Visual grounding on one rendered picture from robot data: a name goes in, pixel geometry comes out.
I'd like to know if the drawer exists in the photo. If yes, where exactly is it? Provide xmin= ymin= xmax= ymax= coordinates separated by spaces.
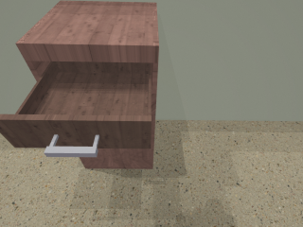
xmin=0 ymin=61 xmax=152 ymax=149

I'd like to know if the handle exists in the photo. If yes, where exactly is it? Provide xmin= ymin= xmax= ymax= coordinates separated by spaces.
xmin=44 ymin=134 xmax=99 ymax=158

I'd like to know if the cabinet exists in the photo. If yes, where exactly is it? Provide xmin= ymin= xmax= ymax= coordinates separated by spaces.
xmin=15 ymin=0 xmax=159 ymax=169

